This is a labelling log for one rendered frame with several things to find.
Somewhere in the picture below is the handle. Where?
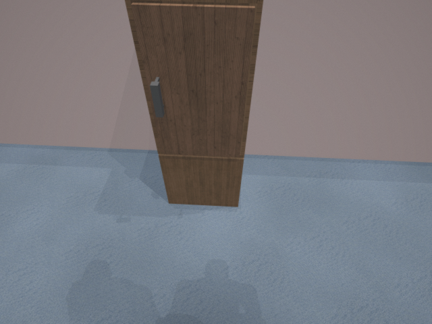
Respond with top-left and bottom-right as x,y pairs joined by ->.
150,77 -> 165,117

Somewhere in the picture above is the cupboard door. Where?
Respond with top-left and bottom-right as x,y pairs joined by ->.
131,3 -> 255,157

